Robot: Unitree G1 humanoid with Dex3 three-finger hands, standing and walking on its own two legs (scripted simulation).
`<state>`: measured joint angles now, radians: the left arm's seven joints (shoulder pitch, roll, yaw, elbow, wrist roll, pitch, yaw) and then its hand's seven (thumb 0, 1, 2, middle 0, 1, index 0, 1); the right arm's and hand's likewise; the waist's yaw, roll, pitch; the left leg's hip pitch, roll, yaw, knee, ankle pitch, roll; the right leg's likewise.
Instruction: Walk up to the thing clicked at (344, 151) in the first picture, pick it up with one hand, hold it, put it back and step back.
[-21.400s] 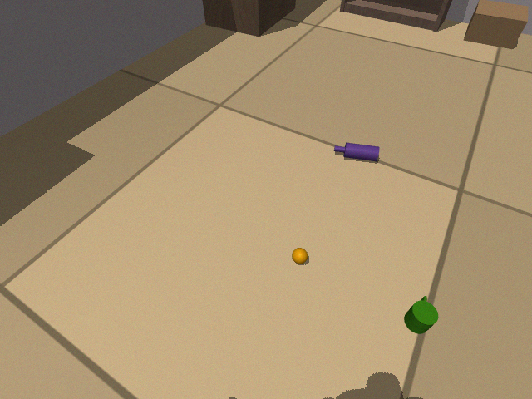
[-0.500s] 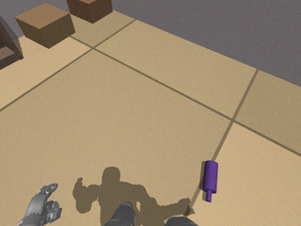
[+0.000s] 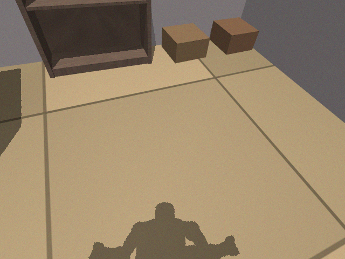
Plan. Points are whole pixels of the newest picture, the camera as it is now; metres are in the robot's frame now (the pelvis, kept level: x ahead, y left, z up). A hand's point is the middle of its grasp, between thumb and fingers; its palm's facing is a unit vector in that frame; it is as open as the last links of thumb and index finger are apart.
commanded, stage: walk up
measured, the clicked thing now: out of the picture +0.17 -0.54 -0.72
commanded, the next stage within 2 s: stand in 1.60 s
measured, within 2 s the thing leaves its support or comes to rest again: neither
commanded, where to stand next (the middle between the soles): +0.13 -0.01 m, yaw +30 degrees
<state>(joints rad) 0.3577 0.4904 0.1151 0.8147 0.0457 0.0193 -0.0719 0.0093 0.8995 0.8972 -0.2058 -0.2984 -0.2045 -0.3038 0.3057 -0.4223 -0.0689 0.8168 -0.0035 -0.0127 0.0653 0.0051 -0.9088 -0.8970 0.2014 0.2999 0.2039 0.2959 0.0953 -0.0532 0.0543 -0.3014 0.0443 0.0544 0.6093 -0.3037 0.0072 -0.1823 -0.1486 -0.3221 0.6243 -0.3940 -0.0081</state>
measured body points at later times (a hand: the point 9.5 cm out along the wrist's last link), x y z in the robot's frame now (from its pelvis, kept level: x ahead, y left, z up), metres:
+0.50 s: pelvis +0.07 -0.04 -0.02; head +0.14 -0.05 +0.42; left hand +0.10 +0.28 -0.11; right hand +0.25 -0.33 -0.14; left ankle +0.02 +0.09 -0.68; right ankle +0.20 -0.13 -0.73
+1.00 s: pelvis +0.04 -0.03 +0.00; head +0.06 +0.02 +0.44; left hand -0.06 +0.29 -0.14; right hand +0.24 -0.30 -0.10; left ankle +0.02 +0.06 -0.73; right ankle +0.14 -0.16 -0.68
